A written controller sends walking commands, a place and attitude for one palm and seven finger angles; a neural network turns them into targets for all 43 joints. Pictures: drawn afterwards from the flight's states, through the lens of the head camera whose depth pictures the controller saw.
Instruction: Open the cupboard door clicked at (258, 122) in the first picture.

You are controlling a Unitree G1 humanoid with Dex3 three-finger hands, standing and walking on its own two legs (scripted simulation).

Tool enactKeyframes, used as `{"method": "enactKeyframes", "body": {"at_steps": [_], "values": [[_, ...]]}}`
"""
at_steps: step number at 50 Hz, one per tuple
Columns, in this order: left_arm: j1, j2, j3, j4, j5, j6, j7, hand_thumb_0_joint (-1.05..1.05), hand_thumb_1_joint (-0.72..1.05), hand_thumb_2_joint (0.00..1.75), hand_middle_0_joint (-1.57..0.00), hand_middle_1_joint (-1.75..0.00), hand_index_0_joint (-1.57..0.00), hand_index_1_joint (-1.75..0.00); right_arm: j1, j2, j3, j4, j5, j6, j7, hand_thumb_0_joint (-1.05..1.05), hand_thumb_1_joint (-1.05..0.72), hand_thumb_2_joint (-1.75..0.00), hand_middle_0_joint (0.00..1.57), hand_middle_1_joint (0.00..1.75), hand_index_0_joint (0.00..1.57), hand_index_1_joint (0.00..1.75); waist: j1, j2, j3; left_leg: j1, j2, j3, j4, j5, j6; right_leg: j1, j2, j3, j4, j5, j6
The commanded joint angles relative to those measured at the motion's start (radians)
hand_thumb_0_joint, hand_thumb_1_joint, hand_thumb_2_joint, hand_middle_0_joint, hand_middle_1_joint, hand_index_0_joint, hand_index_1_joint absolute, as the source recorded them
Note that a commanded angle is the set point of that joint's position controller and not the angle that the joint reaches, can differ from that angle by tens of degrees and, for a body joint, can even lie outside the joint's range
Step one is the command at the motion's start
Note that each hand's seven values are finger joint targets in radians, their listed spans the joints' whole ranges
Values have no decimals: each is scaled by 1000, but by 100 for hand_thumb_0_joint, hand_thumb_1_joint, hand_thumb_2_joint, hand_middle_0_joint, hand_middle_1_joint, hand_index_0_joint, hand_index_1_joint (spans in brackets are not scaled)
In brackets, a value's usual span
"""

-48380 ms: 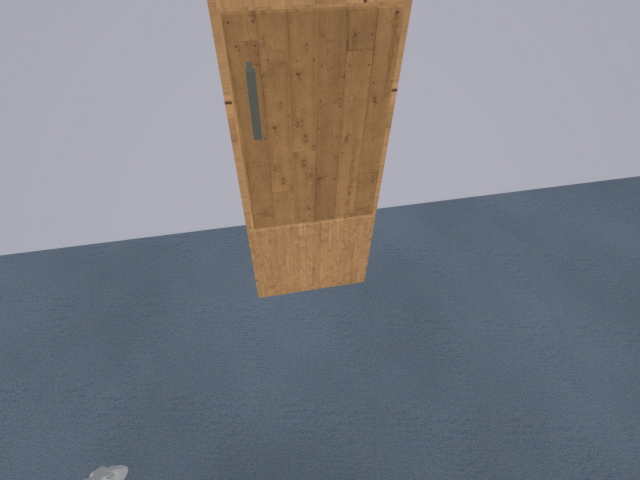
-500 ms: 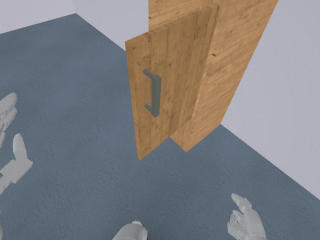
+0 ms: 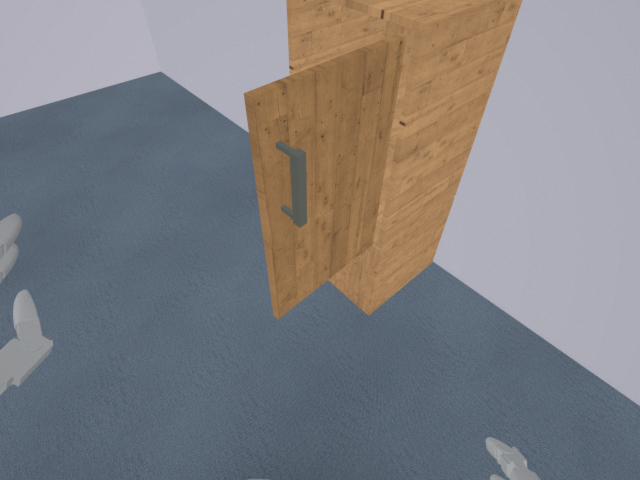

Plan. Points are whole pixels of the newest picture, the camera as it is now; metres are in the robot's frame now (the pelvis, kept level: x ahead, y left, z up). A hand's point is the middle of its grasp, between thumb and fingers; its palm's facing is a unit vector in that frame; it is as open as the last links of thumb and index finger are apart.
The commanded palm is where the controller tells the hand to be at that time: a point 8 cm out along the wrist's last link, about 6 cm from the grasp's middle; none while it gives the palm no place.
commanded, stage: stop stepping back and stand still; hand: left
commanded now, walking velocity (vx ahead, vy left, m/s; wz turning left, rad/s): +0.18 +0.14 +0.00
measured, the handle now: (291, 185) +0.58 +0.11 +0.05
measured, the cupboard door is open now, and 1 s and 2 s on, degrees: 93 93 93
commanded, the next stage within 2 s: let the arm hang, fingers relaxed in 0.94 s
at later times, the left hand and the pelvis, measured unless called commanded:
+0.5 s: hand (17, 350) +0.18 +0.29 +0.16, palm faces +0.42 -0.77 -0.47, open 7.4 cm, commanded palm +0.12 +0.33 +0.17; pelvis -0.01 +0.03 +0.00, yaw +0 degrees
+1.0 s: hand out of the picture +0.17 +0.31 +0.15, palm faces +0.42 -0.77 -0.49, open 7.4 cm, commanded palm +0.11 +0.35 +0.17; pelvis -0.03 +0.05 +0.00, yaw +1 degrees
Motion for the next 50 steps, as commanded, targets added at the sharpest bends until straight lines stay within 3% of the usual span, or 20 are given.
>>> {"method": "enactKeyframes", "body": {"at_steps": [1, 3, 5, 7, 8, 9, 10, 11, 15, 17, 22, 38, 41, 45, 50], "values": [[-150, 181, 97, -95, 2, -64, 19, 0, 90, 90, -20, -30, -20, -30, -120, -107, -41, -169, 9, -76, -26, 0, -90, -90, 20, 30, 20, 30, -46, -68, 18, 86, 39, 17, -89, -3, 15, -124, -271, 221, -251, -254, -53], [-130, 173, 90, -86, 8, -68, 23, 0, 90, 90, -20, -30, -20, -30, -117, -101, -38, -169, 6, -86, -31, 0, -90, -90, 20, 30, 20, 30, -30, -72, 40, 142, 32, 39, -246, -44, 37, -111, -269, 236, -230, -257, -53], [-118, 176, 100, -114, 6, -72, 28, 0, 90, 90, -20, -30, -20, -30, -95, -105, -38, -172, 4, -92, -30, 0, -90, -90, 20, 30, 20, 30, -34, -56, 21, 212, 23, 45, -390, -30, 49, -78, -232, 211, -178, -230, -25], [-85, 186, 117, -142, 0, -81, 28, 0, 90, 90, -20, -30, -20, -30, -97, -117, -44, -190, 5, -89, -30, 0, -90, -90, 20, 30, 20, 30, -31, 19, -7, 250, 75, -21, -456, 30, 69, -40, -158, 166, -77, -97, 20], [-93, 195, 127, -171, -2, -86, 27, 0, 90, 90, -20, -30, -20, -30, -104, -128, -47, -204, 6, -86, -26, 0, -90, -90, 20, 30, 20, 30, -30, 67, -20, 249, 113, -72, -458, 122, 80, -21, -116, 137, -22, 5, 38], [-87, 207, 143, -180, -5, -90, 26, 0, 90, 90, -20, -30, -20, -30, -104, -135, -49, -209, 11, -82, -22, 0, -90, -90, 20, 30, 20, 30, -30, 61, -45, 250, 135, -95, -432, 239, 80, 6, -90, 111, 22, 119, 49], [-49, 205, 147, -147, -8, -89, 20, 0, 90, 90, -20, -30, -20, -30, -96, -124, -47, -200, 16, -79, -18, 0, -90, -90, 20, 30, 20, 30, -33, 60, -69, 228, 128, -68, -425, 231, 71, 28, -88, 100, 20, 123, 54], [-47, 213, 154, -157, -7, -87, 16, 0, 90, 90, -20, -30, -20, -30, -98, -117, -43, -200, 13, -80, -16, 0, -90, -90, 20, 30, 20, 30, -37, 96, -47, 204, 105, -40, -429, 201, 62, 25, -91, 100, 18, 124, 50], [-73, 181, 127, -160, -7, -90, 15, 0, 90, 90, -20, -30, -20, -30, -102, -115, -43, -208, 17, -87, -6, 0, -90, -90, 20, 30, 20, 30, -40, 29, -46, 196, 76, -6, -391, 177, 40, 41, -105, 123, -15, 166, 43], [-69, 184, 130, -147, -9, -88, 14, 0, 90, 90, -20, -30, -20, -30, -103, -112, -41, -207, 14, -91, -6, 0, -90, -90, 20, 30, 20, 30, -40, 15, -43, 207, 72, -9, -391, 179, 34, 31, -111, 128, -36, 164, 42], [-51, 182, 135, -148, -11, -87, 12, 0, 90, 90, -20, -30, -20, -30, -114, -108, -37, -215, 13, -85, -2, 0, -90, -90, 20, 30, 20, 30, -34, 68, -44, 210, 83, -25, -440, 195, 31, 43, -83, 96, -37, 165, 54], [-54, 168, 124, -167, -7, -79, 14, 0, 90, 90, -20, -30, -20, -30, -117, -107, -36, -226, 9, -80, -7, 0, -90, -90, 20, 30, 20, 30, -30, 83, -48, 179, 77, -34, -517, 94, 19, 84, -55, 59, -83, 109, 70], [-58, 174, 128, -177, -4, -78, 15, 0, 90, 90, -20, -30, -20, -30, -125, -109, -39, -228, 8, -80, -9, 0, -90, -90, 20, 30, 20, 30, -28, 112, -44, 172, 76, -37, -533, 76, 16, 86, -51, 49, -82, 93, 71], [-50, 164, 121, -163, -4, -79, 15, 0, 90, 90, -20, -30, -20, -30, -121, -109, -38, -229, 10, -77, -11, 0, -90, -90, 20, 30, 20, 30, -28, 91, -42, 166, 80, -38, -534, 48, 20, 84, -51, 51, -85, 87, 73], [-41, 159, 118, -159, -6, -76, 15, 0, 90, 90, -20, -30, -20, -30, -121, -110, -41, -228, 10, -75, -12, 0, -90, -90, 20, 30, 20, 30, -29, 71, -63, 191, 72, -28, -503, 109, 16, 89, -62, 62, -96, 133, 70]]}}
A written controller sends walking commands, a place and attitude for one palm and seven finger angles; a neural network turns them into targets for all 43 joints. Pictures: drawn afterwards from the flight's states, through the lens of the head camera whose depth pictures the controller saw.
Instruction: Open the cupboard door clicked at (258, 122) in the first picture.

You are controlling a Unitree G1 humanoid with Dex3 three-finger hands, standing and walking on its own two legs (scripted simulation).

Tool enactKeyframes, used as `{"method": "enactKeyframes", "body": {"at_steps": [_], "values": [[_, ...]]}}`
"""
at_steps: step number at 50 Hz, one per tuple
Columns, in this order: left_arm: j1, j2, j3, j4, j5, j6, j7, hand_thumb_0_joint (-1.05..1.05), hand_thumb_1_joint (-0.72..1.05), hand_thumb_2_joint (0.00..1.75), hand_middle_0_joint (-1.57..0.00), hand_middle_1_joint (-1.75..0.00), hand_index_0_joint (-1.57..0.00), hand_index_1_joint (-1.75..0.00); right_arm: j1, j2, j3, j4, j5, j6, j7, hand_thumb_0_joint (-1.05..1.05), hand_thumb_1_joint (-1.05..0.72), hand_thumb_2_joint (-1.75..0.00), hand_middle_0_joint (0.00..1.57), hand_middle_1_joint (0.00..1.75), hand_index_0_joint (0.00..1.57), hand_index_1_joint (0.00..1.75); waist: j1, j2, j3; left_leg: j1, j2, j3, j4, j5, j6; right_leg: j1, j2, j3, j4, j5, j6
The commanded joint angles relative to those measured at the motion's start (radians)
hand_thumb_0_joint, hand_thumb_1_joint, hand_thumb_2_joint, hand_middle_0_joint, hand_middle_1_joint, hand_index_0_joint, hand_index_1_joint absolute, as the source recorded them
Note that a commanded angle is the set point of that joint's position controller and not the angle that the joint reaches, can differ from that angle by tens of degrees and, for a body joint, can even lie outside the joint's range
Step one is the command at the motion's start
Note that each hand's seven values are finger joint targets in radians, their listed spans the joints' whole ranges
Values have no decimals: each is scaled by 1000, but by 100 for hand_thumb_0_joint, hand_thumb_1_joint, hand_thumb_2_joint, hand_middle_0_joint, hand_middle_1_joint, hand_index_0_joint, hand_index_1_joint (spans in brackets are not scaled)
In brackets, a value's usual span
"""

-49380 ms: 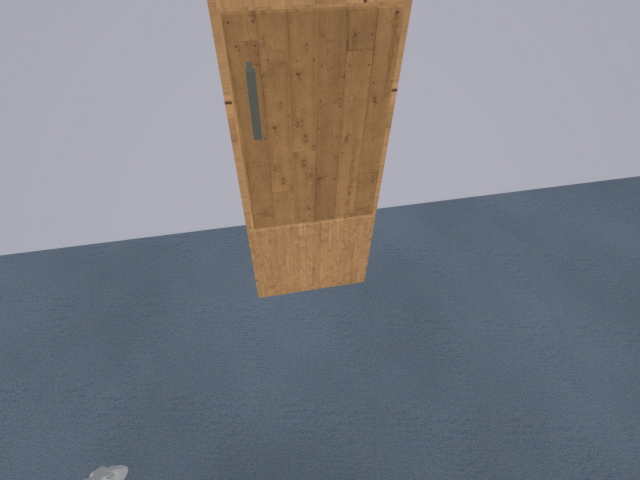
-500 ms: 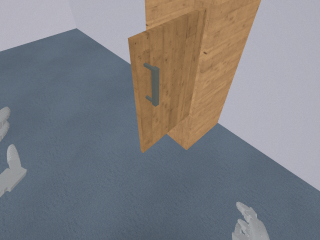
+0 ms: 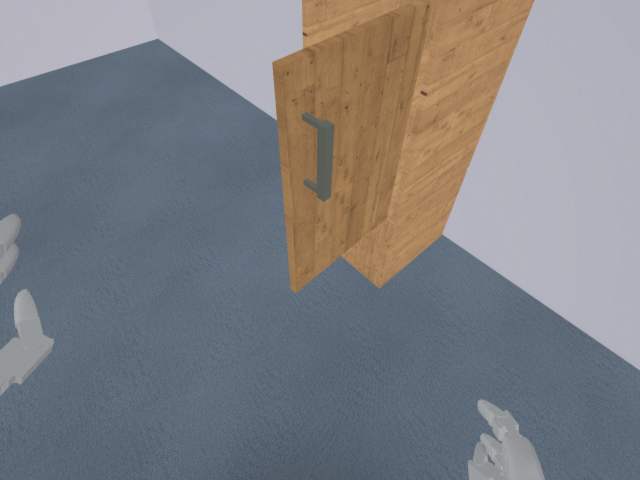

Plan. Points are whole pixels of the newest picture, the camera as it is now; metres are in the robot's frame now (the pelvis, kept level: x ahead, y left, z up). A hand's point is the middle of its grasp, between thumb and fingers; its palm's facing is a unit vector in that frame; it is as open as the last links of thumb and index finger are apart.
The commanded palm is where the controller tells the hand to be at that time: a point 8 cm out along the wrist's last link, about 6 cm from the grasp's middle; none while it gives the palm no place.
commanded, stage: let the arm hang, fingers relaxed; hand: left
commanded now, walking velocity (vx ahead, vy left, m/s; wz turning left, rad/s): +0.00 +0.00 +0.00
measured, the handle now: (316, 158) +0.61 +0.05 +0.05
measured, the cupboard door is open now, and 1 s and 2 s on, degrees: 93 93 93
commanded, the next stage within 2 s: look to check the result in 1.14 s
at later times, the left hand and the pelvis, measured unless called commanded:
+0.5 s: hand out of the picture -0.01 +0.17 -0.18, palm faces +0.05 -0.97 -0.22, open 7.1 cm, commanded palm none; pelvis -0.01 -0.02 -0.01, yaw +3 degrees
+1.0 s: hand out of the picture +0.07 +0.20 -0.16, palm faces +0.05 -0.95 -0.30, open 7.4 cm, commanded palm none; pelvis +0.00 -0.02 +0.00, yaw +2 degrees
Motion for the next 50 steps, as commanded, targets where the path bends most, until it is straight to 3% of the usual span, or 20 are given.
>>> {"method": "enactKeyframes", "body": {"at_steps": [1, 2, 3, 4, 5, 7, 8, 10, 11, 12, 14, 15, 17, 22, 25, 27, 30, 38, 50], "values": [[-13, 177, 125, -184, -4, -55, 19, 0, 90, 90, -20, -30, -20, -30, -83, -123, -46, -150, 1, -49, -8, 0, -90, -90, 20, 30, 20, 30, -2, 45, -121, -41, 47, -83, -102, 18, -7, 104, -18, 60, -52, 60, -9], [-110, 23, -291, 606, 68, 95, -122, 0, 90, 90, -20, -30, -20, -30, -124, -312, -95, 113, 13, -66, 84, 0, -90, -90, 20, 30, 20, 30, -60, 78, -31, -128, 93, -145, 57, 221, 15, -45, -91, 25, 98, 170, -40], [-116, 16, -265, 628, 51, 170, -141, 0, 90, 90, -20, -30, -20, -30, -50, -260, -91, 100, 20, 9, 90, 0, -90, -90, 20, 30, 20, 30, -41, 77, -109, -69, 104, -127, 32, 279, 2, -52, -77, 57, 89, 72, -44], [-119, 7, -270, 614, 47, 191, -144, 0, 90, 90, -20, -30, -20, -30, -50, -256, -85, 79, 19, 30, 86, 0, -90, -90, 20, 30, 20, 30, -39, 108, -94, -82, 126, -142, 15, 236, 15, -78, -56, 40, 114, -45, -36], [-143, -4, -275, 653, 50, 191, -144, 0, 90, 90, -20, -30, -20, -30, -60, -248, -76, 88, 7, 43, 87, 0, -90, -90, 20, 30, 20, 30, -30, 94, -119, -147, 146, -189, -7, 155, 43, -59, -42, 31, 159, -124, -39], [-187, 28, -284, 754, 60, 188, -144, 0, 90, 90, -20, -30, -20, -30, -71, -245, -62, 91, -3, 68, 85, 0, -90, -90, 20, 30, 20, 30, -17, -72, -121, -159, 126, -200, 2, 100, 53, -14, -46, 53, 127, -98, -52], [-218, 48, -286, 807, 65, 186, -144, 0, 90, 90, -20, -30, -20, -30, -67, -244, -61, 107, -7, 77, 85, 0, -90, -90, 20, 30, 20, 30, -14, -176, -131, -143, 98, -185, 36, 59, 47, -11, -75, 76, 80, -79, -65], [-294, 83, -296, 922, 66, 188, -145, 0, 90, 90, -20, -30, -20, -30, -40, -244, -62, 139, -10, 99, 87, 0, -90, -90, 20, 30, 20, 30, -33, -275, -139, -63, 39, -129, 107, 24, 31, -61, -144, 123, 8, -82, -102], [-324, 82, -307, 976, 62, 193, -140, 0, 90, 90, -20, -30, -20, -30, -28, -236, -58, 158, -13, 109, 86, 0, -90, -90, 20, 30, 20, 30, -39, -247, -135, -35, 26, -109, 127, 25, 24, -81, -155, 123, -3, -91, -113], [-343, 67, -321, 1027, 57, 199, -137, 0, 90, 90, -20, -30, -20, -30, -21, -215, -50, 180, -18, 118, 85, 0, -90, -90, 20, 30, 20, 30, -43, -178, -126, -20, 25, -100, 121, 30, 20, -93, -157, 120, -1, -96, -112], [-348, 38, -344, 1120, 49, 206, -134, 0, 90, 90, -20, -30, -20, -30, -28, -189, -37, 212, -22, 128, 85, 0, -90, -90, 20, 30, 20, 30, -33, 11, -95, -34, 50, -132, 41, 49, 20, -78, -117, 98, 25, -119, -87], [-334, 29, -350, 1166, 46, 206, -133, 0, 90, 90, -20, -30, -20, -30, -40, -185, -32, 227, -23, 130, 83, 0, -90, -90, 20, 30, 20, 30, -21, 75, -79, -68, 66, -152, -6, 34, 22, -46, -95, 89, 30, -128, -73], [-309, 27, -352, 1250, 43, 201, -132, 0, 90, 90, -20, -30, -20, -30, -47, -186, -31, 254, -20, 132, 79, 0, -90, -90, 20, 30, 20, 30, -4, 133, -83, -97, 75, -161, -40, 4, 20, 21, -85, 88, 17, -111, -68], [-299, 4, -348, 1390, 37, 194, -129, 0, 90, 90, -20, -30, -20, -30, 21, -157, -34, 338, -17, 142, 67, 0, -90, -90, 20, 30, 20, 30, -12, 114, -72, -64, 64, -140, -46, -65, 10, 25, -97, 88, -57, -166, -83], [-313, 8, -346, 1444, 35, 192, -131, 0, 90, 90, -20, -30, -20, -30, 59, -154, -39, 380, -17, 146, 64, 0, -90, -90, 20, 30, 20, 30, -19, 64, -44, -46, 59, -132, -47, -92, 11, -6, -104, 95, -97, -223, -90], [-326, 16, -344, 1467, 36, 192, -130, 0, 90, 90, -20, -30, -20, -30, 80, -155, -44, 399, -15, 149, 64, 0, -90, -90, 20, 30, 20, 30, -23, -5, -14, -37, 58, -125, -40, -95, 13, -33, -109, 94, -126, -262, -92], [-337, 18, -341, 1496, 35, 190, -129, 0, 90, 90, -20, -30, -20, -30, 100, -157, -46, 430, -15, 147, 62, 0, -90, -90, 20, 30, 20, 30, -26, -31, -13, -10, 59, -119, -35, -67, 15, -40, -114, 96, -138, -265, -95], [-361, 27, -336, 1531, 36, 192, -127, 0, 90, 90, -20, -30, -20, -30, 74, -164, -46, 458, -19, 140, 62, 0, -90, -90, 20, 30, 20, 30, -12, -23, 19, -41, 75, -138, -96, -74, 19, -7, -98, 78, -115, -238, -83], [-414, 43, -337, 1535, 35, 176, -127, 0, 90, 90, -20, -30, -20, -30, -11, -196, -41, 464, -16, 122, 61, 0, -90, -90, 20, 30, 20, 30, -7, 19, -45, 20, 98, -142, -136, 105, 8, 96, -103, 61, -87, -3, -68]]}}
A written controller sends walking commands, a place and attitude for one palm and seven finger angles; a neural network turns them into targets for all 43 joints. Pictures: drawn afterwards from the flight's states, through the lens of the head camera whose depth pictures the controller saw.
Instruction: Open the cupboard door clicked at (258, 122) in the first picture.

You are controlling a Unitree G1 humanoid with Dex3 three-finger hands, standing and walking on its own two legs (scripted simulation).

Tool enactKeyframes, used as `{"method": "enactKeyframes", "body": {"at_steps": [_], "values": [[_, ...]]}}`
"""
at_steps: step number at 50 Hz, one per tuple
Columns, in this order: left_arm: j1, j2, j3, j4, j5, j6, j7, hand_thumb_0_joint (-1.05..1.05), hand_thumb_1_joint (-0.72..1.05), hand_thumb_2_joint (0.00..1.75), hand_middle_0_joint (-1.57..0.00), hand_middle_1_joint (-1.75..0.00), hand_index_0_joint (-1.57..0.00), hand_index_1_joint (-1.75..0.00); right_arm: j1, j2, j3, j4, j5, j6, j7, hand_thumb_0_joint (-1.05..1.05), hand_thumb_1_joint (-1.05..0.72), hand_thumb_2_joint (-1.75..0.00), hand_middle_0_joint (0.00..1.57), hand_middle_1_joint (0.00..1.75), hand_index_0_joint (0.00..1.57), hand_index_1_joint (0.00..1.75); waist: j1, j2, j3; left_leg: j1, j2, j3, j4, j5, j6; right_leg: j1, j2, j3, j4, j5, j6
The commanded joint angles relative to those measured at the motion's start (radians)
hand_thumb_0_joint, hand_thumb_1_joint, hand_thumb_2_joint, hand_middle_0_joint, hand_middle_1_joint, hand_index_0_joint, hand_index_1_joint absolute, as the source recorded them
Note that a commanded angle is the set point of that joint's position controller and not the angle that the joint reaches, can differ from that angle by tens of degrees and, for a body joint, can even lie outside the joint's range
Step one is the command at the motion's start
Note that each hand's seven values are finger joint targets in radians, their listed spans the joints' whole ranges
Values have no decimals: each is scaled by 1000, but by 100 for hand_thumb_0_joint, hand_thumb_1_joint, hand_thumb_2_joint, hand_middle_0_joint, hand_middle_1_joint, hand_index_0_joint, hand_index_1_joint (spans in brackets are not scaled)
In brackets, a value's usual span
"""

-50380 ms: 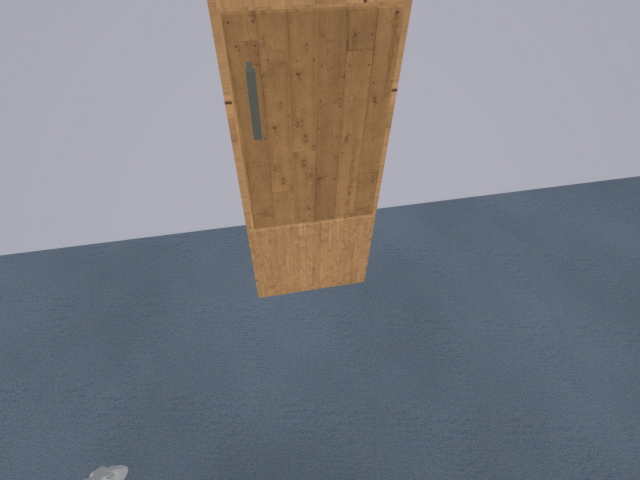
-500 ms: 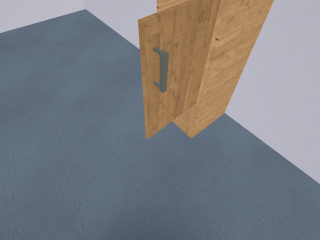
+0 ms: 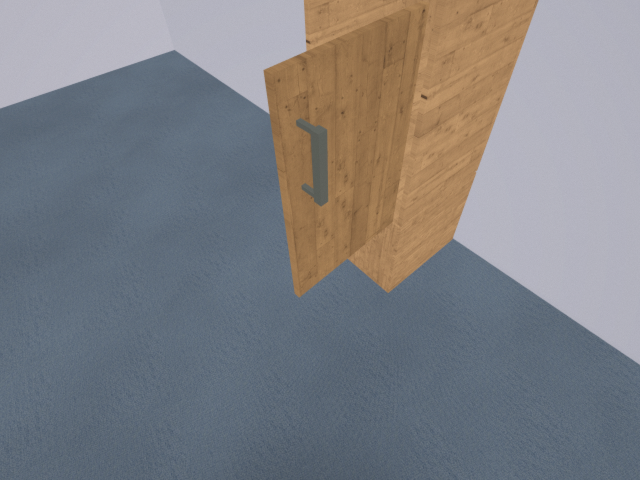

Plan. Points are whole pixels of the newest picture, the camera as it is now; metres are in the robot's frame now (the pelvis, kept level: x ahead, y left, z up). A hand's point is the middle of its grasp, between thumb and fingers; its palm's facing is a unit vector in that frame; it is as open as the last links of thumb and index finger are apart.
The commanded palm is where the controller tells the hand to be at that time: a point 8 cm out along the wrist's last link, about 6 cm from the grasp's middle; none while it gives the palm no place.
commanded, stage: let the arm hang, fingers relaxed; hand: left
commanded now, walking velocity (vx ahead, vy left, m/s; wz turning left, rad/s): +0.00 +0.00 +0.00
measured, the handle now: (312, 163) +0.61 +0.05 +0.04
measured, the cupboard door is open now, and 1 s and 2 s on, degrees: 93 93 93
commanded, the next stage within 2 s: look to check the result in 0.14 s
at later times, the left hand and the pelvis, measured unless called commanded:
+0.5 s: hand out of the picture +0.09 +0.23 -0.15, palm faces +0.01 -0.94 -0.35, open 7.4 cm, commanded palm none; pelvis +0.02 -0.02 +0.00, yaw +0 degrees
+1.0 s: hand out of the picture +0.12 +0.21 -0.15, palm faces -0.01 -0.94 -0.33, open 7.4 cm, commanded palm none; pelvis +0.04 -0.02 +0.00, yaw -1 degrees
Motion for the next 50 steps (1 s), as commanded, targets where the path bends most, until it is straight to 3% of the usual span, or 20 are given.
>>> {"method": "enactKeyframes", "body": {"at_steps": [1, 20, 43, 47, 50], "values": [[15, 190, 30, -35, 1, -19, 10, 0, 90, 90, -20, -30, -20, -30, -5, -160, -22, -42, 3, -17, -6, 0, -90, -90, 20, 30, 20, 30, 12, -9, -54, -9, 96, -93, -89, 91, 38, 61, -106, 108, -97, 31, -34], [-27, 232, 29, -28, -1, -29, 10, 0, 90, 90, -20, -30, -20, -30, -70, -216, -19, -44, 4, -16, -8, 0, -90, -90, 20, 30, 20, 30, 0, -39, -86, 73, 103, -76, -106, 142, 27, 99, -114, 119, -140, 147, -31], [-26, 248, 29, -30, -3, -33, 16, 0, 90, 90, -20, -30, -20, -30, -67, -221, -18, -40, 5, -13, -12, 0, -90, -90, 20, 30, 20, 30, 2, -38, -95, 101, 107, -58, -106, 181, 20, 140, -115, 121, -145, 279, -24], [-27, 241, 27, -29, -3, -29, 14, 0, 90, 90, -20, -30, -20, -30, -65, -216, -15, -37, 5, -11, -12, 0, -90, -90, 20, 30, 20, 30, 0, -22, -61, 91, 107, -56, -114, 148, 19, 115, -112, 124, -159, 211, -26], [-24, 241, 25, -29, -4, -31, 13, 0, 90, 90, -20, -30, -20, -30, -60, -218, -14, -37, 4, -13, -12, 0, -90, -90, 20, 30, 20, 30, 1, -19, -78, 95, 108, -55, -117, 150, 18, 127, -111, 130, -157, 216, -28]]}}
